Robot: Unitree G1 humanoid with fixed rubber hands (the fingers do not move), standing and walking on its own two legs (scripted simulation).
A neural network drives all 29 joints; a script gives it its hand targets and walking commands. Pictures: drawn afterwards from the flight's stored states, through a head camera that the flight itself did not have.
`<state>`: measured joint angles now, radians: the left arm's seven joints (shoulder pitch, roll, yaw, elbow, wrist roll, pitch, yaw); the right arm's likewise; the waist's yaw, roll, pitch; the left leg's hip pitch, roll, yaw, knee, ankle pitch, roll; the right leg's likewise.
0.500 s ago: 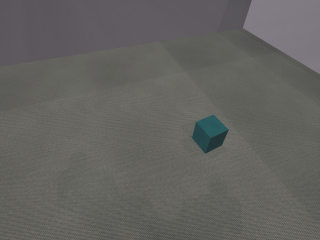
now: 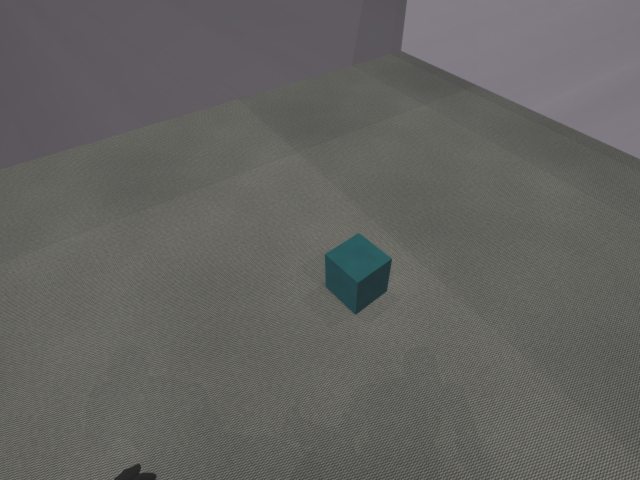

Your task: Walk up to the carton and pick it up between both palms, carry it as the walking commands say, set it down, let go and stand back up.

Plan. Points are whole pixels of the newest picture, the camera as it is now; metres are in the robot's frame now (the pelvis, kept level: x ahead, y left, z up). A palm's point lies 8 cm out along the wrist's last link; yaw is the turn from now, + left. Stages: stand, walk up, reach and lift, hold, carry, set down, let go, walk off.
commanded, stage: walk up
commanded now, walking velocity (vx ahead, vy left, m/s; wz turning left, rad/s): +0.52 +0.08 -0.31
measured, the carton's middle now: (357, 273) +0.97 -0.16 -0.65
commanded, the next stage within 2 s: none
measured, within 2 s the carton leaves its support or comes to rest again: neither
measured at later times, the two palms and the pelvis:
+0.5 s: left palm out of the picture +0.18 +0.28 -0.12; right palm (436, 315) +0.42 -0.21 -0.11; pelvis +0.26 +0.03 +0.00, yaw -7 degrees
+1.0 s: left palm (230, 255) +0.59 +0.17 -0.11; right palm (465, 371) +0.32 -0.23 -0.11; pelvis +0.44 -0.03 +0.02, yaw -7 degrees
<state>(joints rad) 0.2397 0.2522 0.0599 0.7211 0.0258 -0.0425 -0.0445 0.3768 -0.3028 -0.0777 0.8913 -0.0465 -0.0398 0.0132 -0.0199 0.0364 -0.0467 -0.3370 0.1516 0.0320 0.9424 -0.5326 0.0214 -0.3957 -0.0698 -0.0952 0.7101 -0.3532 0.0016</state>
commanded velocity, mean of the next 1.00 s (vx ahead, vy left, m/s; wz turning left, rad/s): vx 0.40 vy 0.01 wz -0.11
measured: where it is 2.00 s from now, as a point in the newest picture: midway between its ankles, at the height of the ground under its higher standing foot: (335, 409)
